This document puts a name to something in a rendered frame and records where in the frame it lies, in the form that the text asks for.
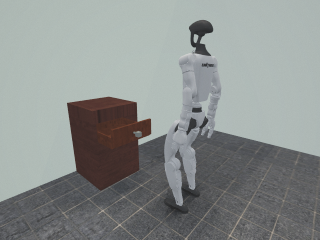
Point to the robot right upper arm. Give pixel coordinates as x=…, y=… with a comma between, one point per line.
x=216, y=83

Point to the right robot hand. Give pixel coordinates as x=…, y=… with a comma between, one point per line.
x=211, y=123

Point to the robot left upper arm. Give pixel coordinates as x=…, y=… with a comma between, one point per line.
x=186, y=63

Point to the left robot hand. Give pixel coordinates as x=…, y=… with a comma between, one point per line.
x=180, y=137

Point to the handle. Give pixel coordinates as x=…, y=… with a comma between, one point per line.
x=138, y=134

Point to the robot left forearm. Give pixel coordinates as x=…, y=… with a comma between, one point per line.
x=186, y=111

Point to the humanoid robot head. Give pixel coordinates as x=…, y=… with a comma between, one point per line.
x=200, y=28

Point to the humanoid robot torso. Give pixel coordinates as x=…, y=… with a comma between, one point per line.
x=203, y=71

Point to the drawer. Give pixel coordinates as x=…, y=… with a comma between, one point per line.
x=118, y=132

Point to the robot right forearm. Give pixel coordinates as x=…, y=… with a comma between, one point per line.
x=214, y=98

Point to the cabinet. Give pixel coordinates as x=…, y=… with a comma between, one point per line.
x=97, y=163

